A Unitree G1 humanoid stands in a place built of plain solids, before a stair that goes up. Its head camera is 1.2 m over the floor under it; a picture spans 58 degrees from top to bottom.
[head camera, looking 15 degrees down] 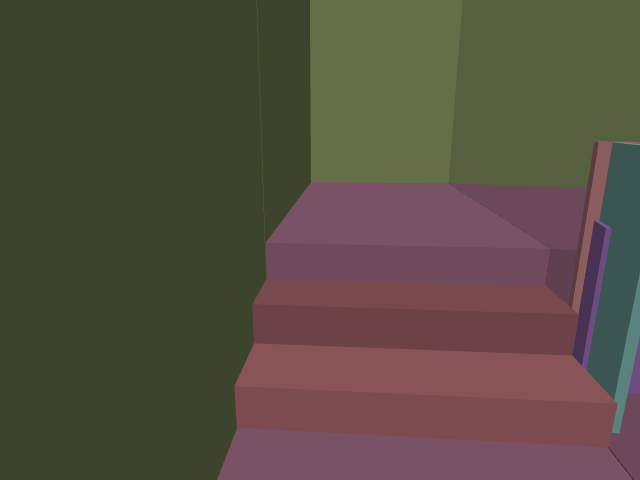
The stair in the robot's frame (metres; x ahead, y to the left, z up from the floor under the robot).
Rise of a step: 0.17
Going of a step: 0.30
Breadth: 1.24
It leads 4 degrees to the right of straight ahead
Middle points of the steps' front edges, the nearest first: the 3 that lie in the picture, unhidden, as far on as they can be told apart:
1.24 -0.33 0.34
1.54 -0.35 0.51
1.84 -0.37 0.68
